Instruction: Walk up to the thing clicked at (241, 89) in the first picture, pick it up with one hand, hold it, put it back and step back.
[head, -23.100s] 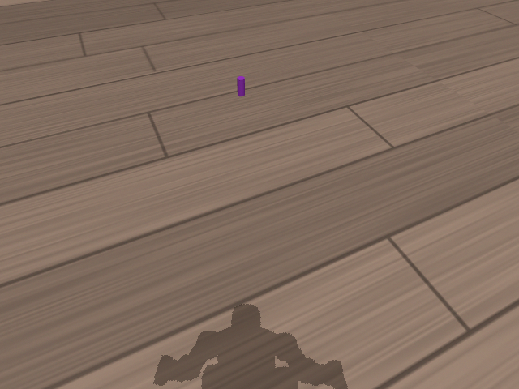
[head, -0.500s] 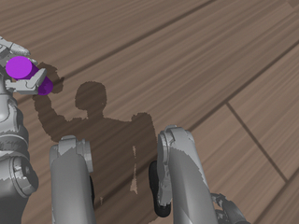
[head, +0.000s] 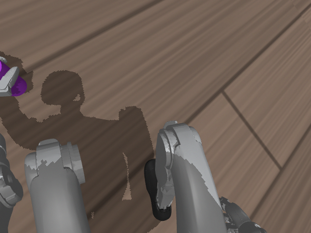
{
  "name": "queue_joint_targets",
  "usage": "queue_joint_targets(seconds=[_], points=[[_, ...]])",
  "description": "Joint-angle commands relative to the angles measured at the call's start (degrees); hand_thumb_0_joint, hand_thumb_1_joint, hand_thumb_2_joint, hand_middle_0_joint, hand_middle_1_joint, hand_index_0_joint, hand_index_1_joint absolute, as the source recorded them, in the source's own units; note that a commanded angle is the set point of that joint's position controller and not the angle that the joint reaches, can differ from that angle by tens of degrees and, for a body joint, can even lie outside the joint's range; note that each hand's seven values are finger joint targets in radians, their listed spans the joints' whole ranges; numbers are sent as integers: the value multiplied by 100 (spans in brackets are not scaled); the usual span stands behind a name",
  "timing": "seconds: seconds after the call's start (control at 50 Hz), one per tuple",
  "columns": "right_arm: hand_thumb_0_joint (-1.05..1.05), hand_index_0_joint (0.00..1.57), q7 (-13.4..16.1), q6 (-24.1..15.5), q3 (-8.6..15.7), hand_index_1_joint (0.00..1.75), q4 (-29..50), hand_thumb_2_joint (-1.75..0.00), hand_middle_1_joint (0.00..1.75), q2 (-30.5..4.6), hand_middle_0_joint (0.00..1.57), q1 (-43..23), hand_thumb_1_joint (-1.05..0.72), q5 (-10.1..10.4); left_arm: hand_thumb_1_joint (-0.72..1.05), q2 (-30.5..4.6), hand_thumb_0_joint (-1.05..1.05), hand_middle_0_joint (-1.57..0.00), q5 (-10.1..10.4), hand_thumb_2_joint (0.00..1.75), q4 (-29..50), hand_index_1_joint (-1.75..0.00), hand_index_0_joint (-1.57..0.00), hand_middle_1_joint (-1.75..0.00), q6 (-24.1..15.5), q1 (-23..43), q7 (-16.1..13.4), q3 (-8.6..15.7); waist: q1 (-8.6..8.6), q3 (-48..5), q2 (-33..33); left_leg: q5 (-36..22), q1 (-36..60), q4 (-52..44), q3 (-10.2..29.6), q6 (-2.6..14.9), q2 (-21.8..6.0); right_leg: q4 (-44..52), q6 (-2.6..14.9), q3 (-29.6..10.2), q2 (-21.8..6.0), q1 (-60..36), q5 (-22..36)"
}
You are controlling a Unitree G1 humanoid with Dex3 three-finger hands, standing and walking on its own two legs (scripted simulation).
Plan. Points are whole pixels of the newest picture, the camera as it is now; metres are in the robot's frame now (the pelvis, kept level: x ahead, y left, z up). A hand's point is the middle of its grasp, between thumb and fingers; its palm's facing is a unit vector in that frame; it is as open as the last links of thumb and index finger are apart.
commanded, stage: crouch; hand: left
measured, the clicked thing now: (2, 77) +0.47 +0.28 -0.14
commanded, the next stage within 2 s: lower in 0.06 s
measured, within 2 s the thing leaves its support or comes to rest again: rests again in 1.00 s
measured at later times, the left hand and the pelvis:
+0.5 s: hand (3, 78) +0.48 +0.28 -0.16, palm faces +0.34 -0.94 -0.03, open 7.7 cm; pelvis +0.00 +0.01 -0.01, yaw -3 degrees
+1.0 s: hand (10, 82) +0.48 +0.28 -0.20, palm faces +0.35 -0.94 -0.04, open 7.7 cm; pelvis -0.01 +0.02 -0.02, yaw -6 degrees
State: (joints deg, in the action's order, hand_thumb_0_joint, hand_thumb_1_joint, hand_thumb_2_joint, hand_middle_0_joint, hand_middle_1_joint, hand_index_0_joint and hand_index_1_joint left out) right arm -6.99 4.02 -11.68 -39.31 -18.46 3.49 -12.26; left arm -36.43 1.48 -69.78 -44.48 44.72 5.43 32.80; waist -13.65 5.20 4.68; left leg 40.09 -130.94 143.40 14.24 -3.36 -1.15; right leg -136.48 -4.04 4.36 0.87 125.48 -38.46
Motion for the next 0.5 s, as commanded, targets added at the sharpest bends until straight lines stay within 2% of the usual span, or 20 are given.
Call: queue_joint_targets(seconds=[0.0,0.02,0.06,0.14,0.18,0.2,0.26,0.32,0.34,0.44,0.48], points=[[0,20,46,45,404,30,124,-90,30,-1632,20,812,-90,-45,37,-1377,0,-128,106,129,1272,-142,-132,-144,-574,1831,-44,40,-205,-3944,-2251,-1010,2665,-1529,-685,248,-119,1122,490,696,177,-2093,1254],[0,20,52,50,387,30,119,-91,30,-1645,20,791,-90,-57,36,-1444,0,-127,103,129,1315,-142,-131,-144,-591,1887,-52,43,-205,-3963,-2259,-1041,2688,-1485,-681,254,-125,1101,486,699,183,-2110,1295],[0,20,39,65,330,30,143,-90,30,-1689,20,776,-90,-86,36,-1319,0,-127,134,129,1141,-142,-131,-144,-604,1730,-55,5,-279,-3924,-2234,-1198,2786,-1442,-622,240,-129,1061,479,750,185,-2138,1422],[0,20,26,87,238,30,200,-90,30,-1703,20,631,-90,-126,34,-1471,0,-127,126,128,1143,-141,-131,-143,-651,1814,-127,-2,-309,-3750,-2106,-1152,2499,-1338,-619,269,-134,1058,457,756,206,-2254,1424],[0,20,13,89,179,30,230,-91,30,-1741,20,564,-92,-154,31,-1348,0,-129,171,127,1002,-143,-131,-144,-672,1807,-149,-58,-386,-3641,-2142,-1075,2577,-1324,-568,262,-143,1046,453,815,213,-2172,1383],[0,20,1,91,133,30,239,-91,30,-1779,20,608,-91,-169,33,-1385,0,-128,157,127,863,-142,-130,-143,-681,1735,-181,-40,-443,-3649,-2121,-1175,2646,-1308,-532,252,-151,1030,451,843,222,-2236,1455],[0,20,4,103,-3,30,335,-91,30,-1813,20,379,-91,-219,31,-1435,0,-129,160,126,553,-142,-131,-142,-813,1796,-262,-108,-539,-3335,-1962,-951,2443,-1259,-460,267,-164,1036,445,919,254,-2144,1284],[0,20,-7,98,-158,30,397,-91,30,-1862,20,275,-91,-299,33,-1552,0,-129,129,127,351,-142,-131,-143,-959,1842,-304,-148,-626,-3271,-2074,-1031,2576,-1225,-395,243,-185,968,435,984,268,-2194,1356],[0,20,4,98,-203,30,446,-91,30,-1903,20,210,-91,-313,33,-1752,0,-129,128,127,459,-142,-131,-142,-1032,1986,-329,-101,-640,-3299,-2108,-1000,2616,-1207,-364,246,-199,965,433,995,281,-2184,1337],[0,20,14,109,-444,30,556,-91,30,-1968,20,-72,-91,-450,31,-2149,0,-129,75,125,175,-140,-130,-140,-1287,1997,-461,-42,-698,-3125,-2297,-867,2598,-1152,-311,230,-219,935,420,1060,320,-2290,1277],[0,20,16,115,-533,30,569,-91,30,-2003,20,-112,-91,-499,33,-2069,0,-128,82,127,8,-140,-130,-141,-1350,1947,-491,-102,-781,-3028,-2363,-924,2712,-1164,-241,204,-242,881,417,1127,326,-2230,1325]])
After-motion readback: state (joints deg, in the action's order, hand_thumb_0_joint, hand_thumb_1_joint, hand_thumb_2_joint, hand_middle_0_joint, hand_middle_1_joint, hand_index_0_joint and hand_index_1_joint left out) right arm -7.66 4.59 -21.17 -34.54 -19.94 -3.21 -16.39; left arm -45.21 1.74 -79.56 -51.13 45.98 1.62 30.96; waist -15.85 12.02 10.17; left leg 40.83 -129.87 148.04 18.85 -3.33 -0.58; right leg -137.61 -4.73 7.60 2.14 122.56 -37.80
